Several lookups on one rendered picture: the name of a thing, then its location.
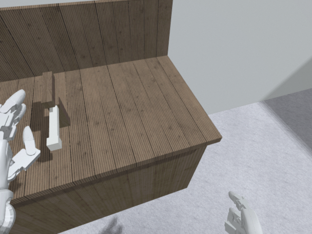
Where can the right robot hand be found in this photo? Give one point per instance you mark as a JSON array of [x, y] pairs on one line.
[[245, 222]]

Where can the robot left forearm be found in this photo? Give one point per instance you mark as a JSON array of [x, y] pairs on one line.
[[7, 211]]

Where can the tap lever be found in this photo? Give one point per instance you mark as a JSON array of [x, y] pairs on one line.
[[54, 142]]

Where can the counter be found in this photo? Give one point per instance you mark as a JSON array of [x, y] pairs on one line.
[[131, 129]]

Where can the left robot hand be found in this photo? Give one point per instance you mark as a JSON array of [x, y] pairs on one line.
[[10, 114]]

